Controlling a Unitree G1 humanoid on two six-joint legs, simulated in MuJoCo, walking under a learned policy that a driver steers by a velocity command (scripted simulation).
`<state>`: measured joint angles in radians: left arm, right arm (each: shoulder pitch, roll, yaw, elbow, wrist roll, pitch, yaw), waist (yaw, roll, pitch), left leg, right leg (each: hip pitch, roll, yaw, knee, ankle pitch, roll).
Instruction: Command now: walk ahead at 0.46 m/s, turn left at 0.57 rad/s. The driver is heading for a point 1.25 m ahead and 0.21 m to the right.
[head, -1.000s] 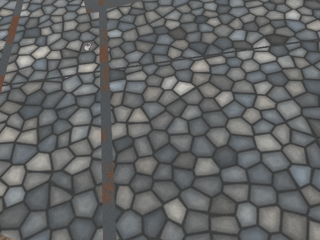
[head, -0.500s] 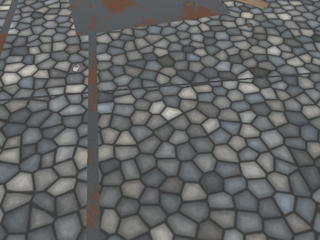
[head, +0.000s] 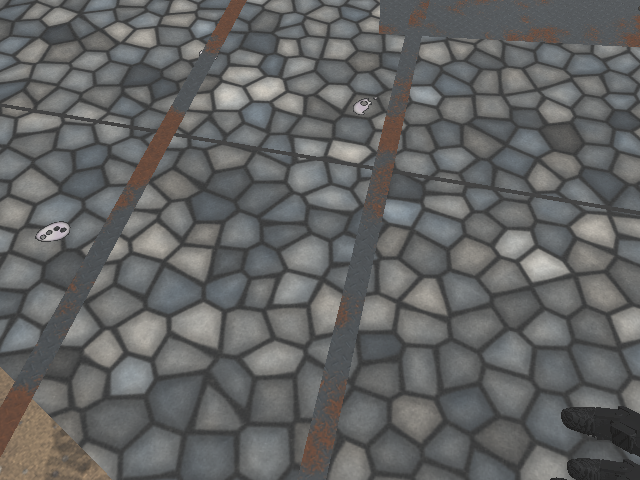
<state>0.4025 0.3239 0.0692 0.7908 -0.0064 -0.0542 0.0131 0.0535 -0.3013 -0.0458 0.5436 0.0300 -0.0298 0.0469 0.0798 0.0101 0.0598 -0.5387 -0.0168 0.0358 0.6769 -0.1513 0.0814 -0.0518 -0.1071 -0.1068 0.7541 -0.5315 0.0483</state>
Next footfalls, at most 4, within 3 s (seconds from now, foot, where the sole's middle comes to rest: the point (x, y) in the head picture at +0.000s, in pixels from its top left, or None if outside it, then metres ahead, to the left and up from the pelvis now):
0.52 right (397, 453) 0.49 -0.08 -0.75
0.96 left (312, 368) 0.65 0.10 -0.75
1.44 right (438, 416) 0.57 -0.17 -0.75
1.92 left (425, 258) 0.97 -0.15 -0.75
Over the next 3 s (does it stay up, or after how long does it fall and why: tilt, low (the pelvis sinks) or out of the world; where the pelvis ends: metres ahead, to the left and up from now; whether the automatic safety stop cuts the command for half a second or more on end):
stays up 0.90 -0.20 0.04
